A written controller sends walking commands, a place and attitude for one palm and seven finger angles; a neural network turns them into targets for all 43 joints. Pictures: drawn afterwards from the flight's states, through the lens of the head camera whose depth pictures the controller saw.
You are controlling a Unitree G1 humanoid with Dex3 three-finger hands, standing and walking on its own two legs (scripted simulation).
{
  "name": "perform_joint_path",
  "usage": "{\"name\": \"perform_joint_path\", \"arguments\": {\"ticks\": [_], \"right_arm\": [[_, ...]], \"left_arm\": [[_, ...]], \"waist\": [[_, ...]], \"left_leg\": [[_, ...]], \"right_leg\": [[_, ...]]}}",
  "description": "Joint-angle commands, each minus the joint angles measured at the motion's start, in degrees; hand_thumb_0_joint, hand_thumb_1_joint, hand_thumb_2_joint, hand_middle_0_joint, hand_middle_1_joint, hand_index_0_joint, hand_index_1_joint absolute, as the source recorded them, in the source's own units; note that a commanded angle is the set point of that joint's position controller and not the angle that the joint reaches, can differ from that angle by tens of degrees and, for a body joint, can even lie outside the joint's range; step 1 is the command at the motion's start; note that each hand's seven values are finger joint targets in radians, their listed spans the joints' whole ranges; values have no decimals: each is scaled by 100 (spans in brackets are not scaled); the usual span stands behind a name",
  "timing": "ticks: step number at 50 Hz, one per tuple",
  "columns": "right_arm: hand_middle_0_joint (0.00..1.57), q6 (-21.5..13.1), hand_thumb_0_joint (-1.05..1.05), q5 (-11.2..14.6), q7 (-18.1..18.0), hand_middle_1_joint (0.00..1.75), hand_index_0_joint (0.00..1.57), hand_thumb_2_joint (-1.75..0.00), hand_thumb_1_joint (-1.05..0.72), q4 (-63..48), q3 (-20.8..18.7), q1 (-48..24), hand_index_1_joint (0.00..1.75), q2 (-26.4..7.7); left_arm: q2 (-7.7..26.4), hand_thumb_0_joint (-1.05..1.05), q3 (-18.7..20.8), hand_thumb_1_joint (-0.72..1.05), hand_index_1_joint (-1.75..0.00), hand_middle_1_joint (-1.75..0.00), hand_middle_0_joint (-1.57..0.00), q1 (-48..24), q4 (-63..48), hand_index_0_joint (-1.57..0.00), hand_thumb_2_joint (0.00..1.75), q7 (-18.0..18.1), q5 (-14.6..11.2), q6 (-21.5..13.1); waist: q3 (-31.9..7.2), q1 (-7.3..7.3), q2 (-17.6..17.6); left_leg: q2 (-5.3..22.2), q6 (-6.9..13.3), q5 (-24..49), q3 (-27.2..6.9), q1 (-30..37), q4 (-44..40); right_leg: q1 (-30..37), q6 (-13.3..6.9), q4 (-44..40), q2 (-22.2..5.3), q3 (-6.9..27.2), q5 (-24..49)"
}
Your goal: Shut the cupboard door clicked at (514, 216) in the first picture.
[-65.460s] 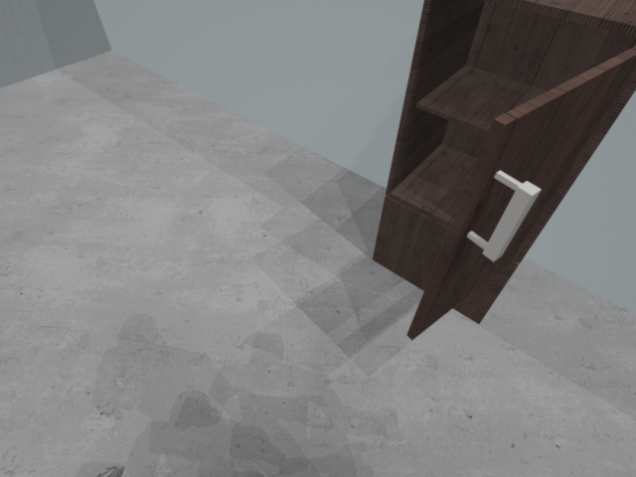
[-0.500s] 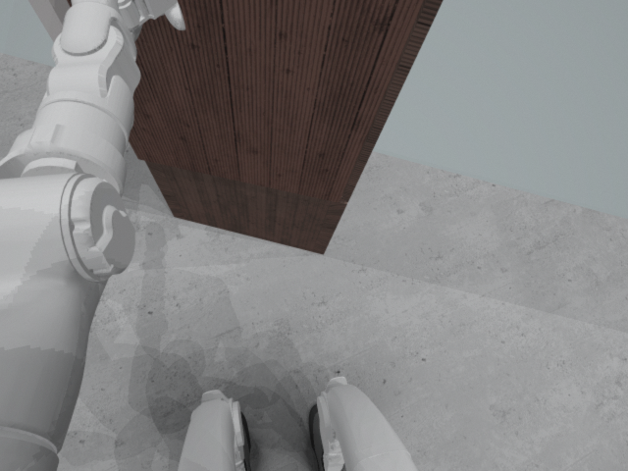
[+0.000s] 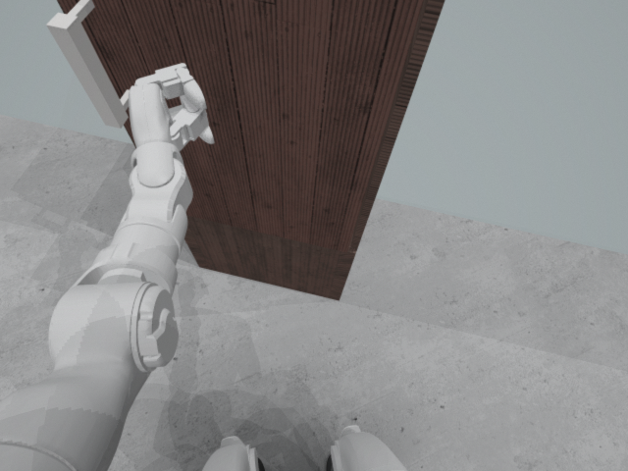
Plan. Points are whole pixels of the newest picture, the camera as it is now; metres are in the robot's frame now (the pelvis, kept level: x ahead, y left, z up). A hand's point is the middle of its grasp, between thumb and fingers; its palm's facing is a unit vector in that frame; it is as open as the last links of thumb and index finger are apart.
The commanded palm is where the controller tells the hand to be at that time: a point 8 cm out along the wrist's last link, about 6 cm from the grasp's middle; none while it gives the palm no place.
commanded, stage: pull the fist back off the door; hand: left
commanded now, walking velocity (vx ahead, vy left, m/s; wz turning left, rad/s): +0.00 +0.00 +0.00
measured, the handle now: (101, 67) +0.64 +0.20 +0.10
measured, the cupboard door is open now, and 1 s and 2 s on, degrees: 0 0 0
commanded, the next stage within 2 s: draw the hand back to the body in 0.26 s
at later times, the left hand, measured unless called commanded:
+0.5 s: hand (203, 144) +0.47 +0.07 +0.12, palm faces +0.10 -1.00 -0.01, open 3.1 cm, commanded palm +0.42 +0.13 +0.12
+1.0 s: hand (80, 256) +0.33 +0.16 +0.16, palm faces +0.10 -0.98 -0.15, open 3.1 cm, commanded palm +0.29 +0.22 +0.17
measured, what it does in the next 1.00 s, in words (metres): stands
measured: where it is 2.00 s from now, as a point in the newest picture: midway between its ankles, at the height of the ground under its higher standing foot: outside the picture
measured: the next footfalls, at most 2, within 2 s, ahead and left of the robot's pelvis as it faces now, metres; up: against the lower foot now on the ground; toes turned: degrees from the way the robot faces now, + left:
none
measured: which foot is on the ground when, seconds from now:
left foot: down 0.00-1.00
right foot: down 0.00-1.00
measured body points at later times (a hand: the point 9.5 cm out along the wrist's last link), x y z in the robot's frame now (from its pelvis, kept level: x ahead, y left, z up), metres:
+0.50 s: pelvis -0.01 -0.01 +0.01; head +0.07 -0.02 +0.45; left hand +0.46 +0.12 +0.12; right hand +0.06 -0.26 -0.12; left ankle +0.01 +0.11 -0.68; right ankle -0.02 -0.11 -0.68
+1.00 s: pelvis +0.00 +0.00 +0.05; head -0.01 -0.02 +0.50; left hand +0.32 +0.21 +0.17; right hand +0.16 -0.25 -0.05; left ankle +0.01 +0.11 -0.68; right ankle -0.02 -0.11 -0.68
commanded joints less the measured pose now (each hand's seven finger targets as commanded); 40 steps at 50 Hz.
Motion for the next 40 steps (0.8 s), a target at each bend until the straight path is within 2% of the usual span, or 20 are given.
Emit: {"name": "perform_joint_path", "arguments": {"ticks": [1,2,5,6,8,9,12,14,15,17,19,22,27,29,30,33,35,37,38,40], "right_arm": [[20,-95,0,56,-54,30,20,-90,-90,-372,-381,696,30,-818],[20,-97,0,64,-74,30,20,-90,-90,-374,-389,660,30,-817],[20,-92,0,120,-90,30,20,-90,-90,-389,-407,443,30,-787],[20,-82,0,131,-103,30,20,-90,-90,-393,-415,377,30,-778],[20,-84,0,181,-133,30,20,-90,-90,-409,-403,216,30,-731],[20,-91,0,176,-150,30,20,-90,-90,-391,-408,162,30,-727],[20,-98,0,191,-236,30,20,-90,-90,-338,-381,44,30,-734],[20,-125,0,200,-258,30,20,-90,-90,-291,-342,-97,30,-680],[20,-137,0,190,-275,30,20,-90,-90,-278,-329,-137,30,-694],[20,-142,0,173,-296,30,20,-90,-90,-292,-311,-151,30,-711],[20,-146,0,174,-295,30,20,-90,-90,-315,-263,-233,30,-683],[20,-100,0,205,-298,30,20,-90,-90,-606,-256,-272,30,-726],[20,-46,0,375,-372,30,20,-90,-90,-972,-251,-487,30,-678],[20,-99,0,475,-413,30,20,-90,-90,-1035,-240,-660,30,-638],[20,-124,0,500,-442,30,20,-90,-90,-1026,-257,-684,30,-656],[20,-235,0,602,-533,30,20,-90,-90,-1006,-224,-928,30,-627],[20,-294,0,629,-603,30,20,-90,-90,-960,-205,-1056,30,-641],[20,-376,0,649,-662,30,20,-90,-90,-993,-179,-1208,30,-631],[20,-406,0,667,-685,30,20,-90,-90,-974,-146,-1302,30,-616],[20,-467,0,692,-717,30,20,-90,-90,-1035,-103,-1485,30,-606]], "left_arm": [[320,0,-348,90,-150,-150,-130,-2190,-1913,-130,90,-14,-174,-535],[288,0,-400,90,-150,-150,-130,-2131,-2110,-130,90,-12,-193,-586],[72,0,-564,90,-150,-150,-130,-1696,-2271,-130,90,18,-201,-604],[-21,0,-678,90,-150,-150,-130,-1670,-2358,-130,90,28,-179,-599],[-319,0,-945,90,-150,-150,-130,-1651,-2465,-130,90,51,-195,-581],[-402,0,-1015,90,-150,-150,-130,-1763,-2551,-130,90,75,-226,-579],[-189,0,-906,90,-150,-150,-130,-1991,-2487,-130,90,143,-231,-608],[-312,0,-982,90,-150,-150,-130,-2061,-2198,-130,90,179,-208,-634],[-213,0,-921,90,-150,-150,-130,-2220,-2129,-130,90,194,-202,-650],[-40,0,-757,90,-150,-150,-130,-2108,-1863,-130,90,202,-165,-658],[-67,0,-768,90,-150,-150,-130,-2062,-1572,-130,90,184,-164,-628],[446,0,-222,90,-150,-150,-130,-1019,-1825,-130,90,52,-265,-608],[512,0,-278,90,-150,-150,-130,41,-3150,-130,90,-348,-480,-444],[224,0,-572,90,-150,-150,-130,326,-3740,-130,90,-507,-675,-306],[311,0,-514,90,-150,-150,-130,461,-4012,-130,90,-556,-757,-253],[118,0,-826,90,-150,-150,-130,911,-4662,-130,90,-745,-919,-53],[192,0,-849,90,-150,-150,-130,1078,-4840,-130,90,-827,-966,98],[260,0,-838,90,-150,-150,-130,1283,-5220,-130,90,-887,-1016,218],[350,0,-731,90,-150,-150,-130,1548,-5177,-130,90,-911,-1058,298],[290,0,-830,90,-147,-147,-127,1788,-5469,-127,90,-998,-1108,410]], "waist": [[-2843,133,83],[-2839,149,133],[-2641,222,-115],[-2595,192,-188],[-2424,182,-48],[-2410,144,-172],[-2308,130,-278],[-2207,116,-319],[-2180,64,-359],[-2207,141,-400],[-2170,144,-400],[-2619,625,-461],[-2521,850,-719],[-2214,810,-686],[-2126,825,-844],[-1624,798,-553],[-1348,797,-590],[-1289,892,-262],[-1206,959,-322],[-1085,1006,-310]], "left_leg": [[-249,65,2699,-122,2586,-330],[-250,63,2833,-119,2704,-328],[-246,62,2767,-108,2710,-401],[-248,70,2676,-96,2716,-428],[-238,57,2609,-106,2879,-466],[-242,67,2522,-108,2897,-470],[-255,68,2334,-126,2845,-501],[-271,65,2158,-137,2737,-486],[-277,75,2028,-140,2649,-475],[-300,75,1949,-138,2574,-508],[-316,73,1808,-126,2406,-516],[-362,74,2028,-38,2456,-679],[-363,128,2009,138,2540,-1015],[-342,141,1855,190,2705,-1176],[-332,152,1802,176,2769,-1258],[-299,165,1610,171,3066,-1484],[-295,170,1283,134,3131,-1622],[-314,171,1259,129,3348,-1727],[-318,165,1211,116,3337,-1799],[-311,159,1169,79,3435,-1920]], "right_leg": [[1275,35,-583,152,-7,3133],[1296,29,-564,147,-3,3242],[1375,45,-601,129,-12,3255],[1395,59,-618,119,-4,3232],[1231,53,-665,104,-11,3089],[1244,68,-685,102,-13,3045],[1291,74,-700,68,37,2946],[1181,84,-692,46,44,2800],[1148,99,-703,26,74,2714],[1216,82,-693,15,83,2629],[1212,89,-695,-2,102,2554],[1945,41,-701,12,133,2871],[2755,68,-1025,24,205,3252],[2781,99,-1253,38,190,3158],[2860,112,-1353,39,181,3082],[2726,120,-1631,36,153,2690],[2625,124,-1829,24,157,2113],[2687,98,-1916,13,167,1955],[2733,90,-1970,-6,154,1860],[2757,69,-2017,-8,120,1725]]}}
